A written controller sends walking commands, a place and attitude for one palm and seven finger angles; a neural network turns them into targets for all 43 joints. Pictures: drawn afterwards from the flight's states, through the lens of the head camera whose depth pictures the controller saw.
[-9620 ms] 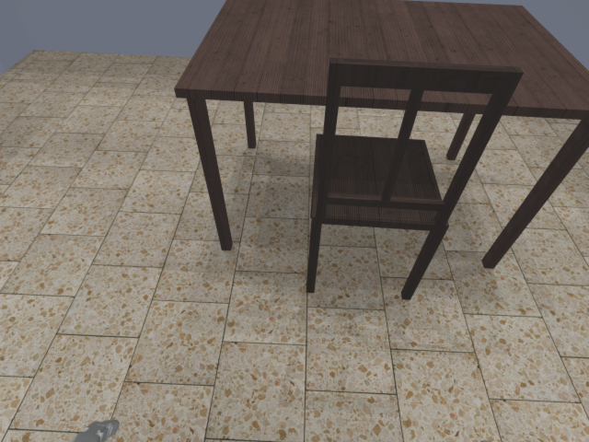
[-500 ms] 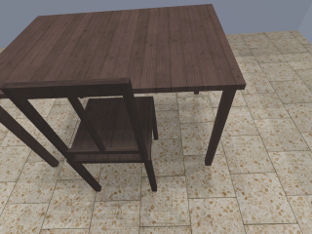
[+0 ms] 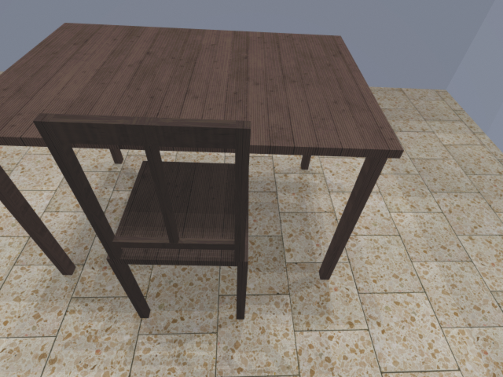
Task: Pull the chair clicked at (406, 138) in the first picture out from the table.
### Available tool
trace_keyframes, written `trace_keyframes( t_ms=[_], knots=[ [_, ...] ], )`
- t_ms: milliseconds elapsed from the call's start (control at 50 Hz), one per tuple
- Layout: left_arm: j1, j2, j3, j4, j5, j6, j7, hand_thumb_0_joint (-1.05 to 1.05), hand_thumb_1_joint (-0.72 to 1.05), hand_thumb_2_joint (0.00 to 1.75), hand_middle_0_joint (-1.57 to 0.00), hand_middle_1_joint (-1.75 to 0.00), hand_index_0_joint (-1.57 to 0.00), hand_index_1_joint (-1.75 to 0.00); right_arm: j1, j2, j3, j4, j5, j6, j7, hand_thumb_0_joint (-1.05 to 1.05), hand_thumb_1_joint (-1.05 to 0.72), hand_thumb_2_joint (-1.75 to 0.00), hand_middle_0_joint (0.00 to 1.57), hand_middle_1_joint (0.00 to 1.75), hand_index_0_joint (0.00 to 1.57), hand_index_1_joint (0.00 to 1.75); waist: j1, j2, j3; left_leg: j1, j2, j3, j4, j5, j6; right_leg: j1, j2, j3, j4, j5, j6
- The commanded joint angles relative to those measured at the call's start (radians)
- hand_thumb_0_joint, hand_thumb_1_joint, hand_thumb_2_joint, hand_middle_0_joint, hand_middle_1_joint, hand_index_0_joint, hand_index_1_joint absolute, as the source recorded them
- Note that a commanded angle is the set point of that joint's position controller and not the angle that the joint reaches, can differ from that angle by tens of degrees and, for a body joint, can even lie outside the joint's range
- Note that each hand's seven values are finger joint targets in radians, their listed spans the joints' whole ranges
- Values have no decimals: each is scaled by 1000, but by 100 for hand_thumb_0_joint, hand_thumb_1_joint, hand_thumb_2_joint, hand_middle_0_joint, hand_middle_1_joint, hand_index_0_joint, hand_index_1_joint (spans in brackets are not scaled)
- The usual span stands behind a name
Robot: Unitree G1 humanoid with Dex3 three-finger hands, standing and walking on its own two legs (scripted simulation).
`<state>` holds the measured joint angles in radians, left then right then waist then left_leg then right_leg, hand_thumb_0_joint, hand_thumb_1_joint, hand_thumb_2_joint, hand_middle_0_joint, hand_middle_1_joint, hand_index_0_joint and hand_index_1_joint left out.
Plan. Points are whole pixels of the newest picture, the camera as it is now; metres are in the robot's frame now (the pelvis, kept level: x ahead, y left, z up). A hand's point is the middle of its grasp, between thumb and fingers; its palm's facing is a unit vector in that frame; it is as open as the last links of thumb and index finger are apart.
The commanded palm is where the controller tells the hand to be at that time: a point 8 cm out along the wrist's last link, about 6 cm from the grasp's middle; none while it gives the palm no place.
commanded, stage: come to a stop and stand still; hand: left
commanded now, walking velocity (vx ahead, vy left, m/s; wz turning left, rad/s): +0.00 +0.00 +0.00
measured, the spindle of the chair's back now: (164, 199) +0.49 +0.24 -0.06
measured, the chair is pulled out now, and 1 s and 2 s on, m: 0.00 0.00 0.00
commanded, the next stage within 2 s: look again from close up in 0.10 s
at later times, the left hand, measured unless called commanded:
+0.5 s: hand out of the picture +0.02 +0.14 -0.16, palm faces +0.00 -0.98 -0.22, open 7.4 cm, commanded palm none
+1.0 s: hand out of the picture -0.01 +0.13 -0.16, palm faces +0.03 -0.98 -0.19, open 7.4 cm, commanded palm none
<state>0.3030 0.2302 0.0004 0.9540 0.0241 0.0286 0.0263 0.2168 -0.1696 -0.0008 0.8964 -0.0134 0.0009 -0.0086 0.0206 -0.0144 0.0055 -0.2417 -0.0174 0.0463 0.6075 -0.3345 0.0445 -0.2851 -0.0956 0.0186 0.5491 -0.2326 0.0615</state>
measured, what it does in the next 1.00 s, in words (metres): stands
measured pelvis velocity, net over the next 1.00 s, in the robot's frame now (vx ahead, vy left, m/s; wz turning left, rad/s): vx -0.01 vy -0.04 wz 0.00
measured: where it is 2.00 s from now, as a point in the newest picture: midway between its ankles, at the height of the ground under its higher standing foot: outside the picture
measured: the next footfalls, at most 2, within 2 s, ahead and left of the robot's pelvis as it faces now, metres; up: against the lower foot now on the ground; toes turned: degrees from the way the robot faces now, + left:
right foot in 1.66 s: +0.16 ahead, -0.10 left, +0.00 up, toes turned -2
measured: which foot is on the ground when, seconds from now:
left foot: down 0.00-1.00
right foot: down 0.00-1.00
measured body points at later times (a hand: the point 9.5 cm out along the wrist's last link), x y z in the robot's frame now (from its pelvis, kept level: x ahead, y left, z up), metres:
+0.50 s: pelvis -0.01 -0.04 +0.01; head +0.00 -0.05 +0.46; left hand +0.02 +0.19 -0.14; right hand +0.00 -0.27 -0.15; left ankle +0.00 +0.09 -0.73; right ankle +0.04 -0.18 -0.73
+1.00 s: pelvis -0.01 -0.04 +0.01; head +0.00 -0.04 +0.46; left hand -0.01 +0.18 -0.15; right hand -0.02 -0.26 -0.15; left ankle +0.00 +0.09 -0.73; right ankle +0.04 -0.18 -0.73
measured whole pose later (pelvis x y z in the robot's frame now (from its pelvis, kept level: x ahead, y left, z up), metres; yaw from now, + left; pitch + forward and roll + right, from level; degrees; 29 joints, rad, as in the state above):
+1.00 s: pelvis -0.01 -0.04 +0.01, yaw +0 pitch -1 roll +0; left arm 0.30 0.15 0.01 1.08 0.02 0.00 0.03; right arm 0.29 -0.15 -0.01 1.11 -0.01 0.01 -0.01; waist -0.01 0.00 0.04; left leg -0.20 0.02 0.03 0.47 -0.25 -0.02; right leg -0.27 -0.06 0.00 0.46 -0.17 0.04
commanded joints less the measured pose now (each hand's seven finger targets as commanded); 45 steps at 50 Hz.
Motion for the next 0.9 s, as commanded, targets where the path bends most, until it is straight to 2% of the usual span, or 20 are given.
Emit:
trace_keyframes(
  t_ms=[0, 180, 340, 440, 520, 620, 700, 780, 880],
  knots=[
    [30, 86, 21, -48, -3, -21, 8, 0, 90, 90, -20, -30, -20, -30, 28, -173, -51, -32, -3, -18, -9, 0, -90, -90, 20, 30, 20, 30, -14, 98, 38, -56, 133, -142, -246, 187, 5, 35, 30, -42, -29, 50, -35],
    [29, 85, 24, -14, -5, -28, 9, 0, 90, 90, -20, -30, -20, -30, 52, -152, -44, 35, 0, -14, -4, 0, -90, -90, 20, 30, 20, 30, -17, 18, 45, -57, 107, -108, -252, 106, -7, 68, 3, -7, -78, 83, -40],
    [26, 80, 25, 22, -11, -41, 12, 0, 90, 90, -20, -30, -20, -30, 83, -128, -37, 99, 3, -11, -4, 0, -90, -90, 20, 30, 20, 30, -25, -5, 13, -2, 88, -69, -211, 141, -24, 61, -22, 37, -119, 100, -55],
    [14, 76, 26, 41, -12, -42, 13, 0, 90, 90, -20, -30, -20, -30, 98, -110, -32, 130, 2, -3, -2, 0, -90, -90, 20, 30, 20, 30, -31, -38, 66, -12, 79, -61, -214, 68, -33, 8, -26, 64, -175, -37, -63],
    [14, 67, 27, 52, -12, -44, 13, 0, 90, 90, -20, -30, -20, -30, 112, -102, -30, 153, 2, -3, -2, 0, -90, -90, 20, 30, 20, 30, -33, -19, 56, 1, 81, -61, -217, 80, -34, 5, -22, 64, -188, -54, -65],
    [16, 63, 31, 64, -11, -45, 13, 0, 90, 90, -20, -30, -20, -30, 120, -93, -29, 169, 1, -1, -3, 0, -90, -90, 20, 30, 20, 30, -33, -33, 66, -9, 80, -56, -215, 67, -39, 1, -21, 64, -207, -90, -65],
    [23, 49, 30, 73, -10, -45, 14, 0, 90, 90, -20, -30, -20, -30, 119, -90, -29, 178, 2, -2, -3, 0, -90, -90, 20, 30, 20, 30, -31, 5, 70, -9, 90, -68, -233, 64, -38, 2, -11, 52, -200, -70, -61],
    [32, 43, 32, 77, -8, -43, 14, 0, 90, 90, -20, -30, -20, -30, 126, -87, -30, 183, 2, 0, -3, 0, -90, -90, 20, 30, 20, 30, -29, -7, 88, -30, 90, -69, -243, 35, -37, -1, -8, 49, -205, -97, -60],
    [44, 28, 32, 85, -7, -43, 14, 0, 90, 90, -20, -30, -20, -30, 129, -87, -30, 186, 2, -5, -6, 0, -90, -90, 20, 30, 20, 30, -26, 26, 78, -42, 102, -87, -269, 28, -34, 23, 1, 27, -183, -52, -56]
  ],
)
